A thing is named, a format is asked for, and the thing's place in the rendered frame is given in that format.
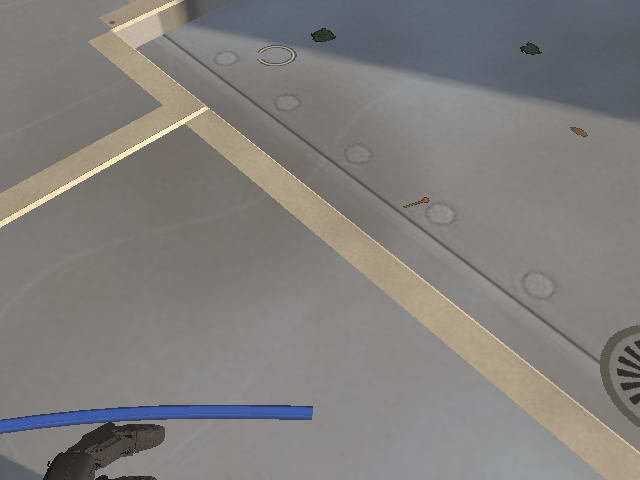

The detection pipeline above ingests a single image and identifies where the robot left hand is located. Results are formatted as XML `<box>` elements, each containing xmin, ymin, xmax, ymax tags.
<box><xmin>43</xmin><ymin>422</ymin><xmax>165</xmax><ymax>480</ymax></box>

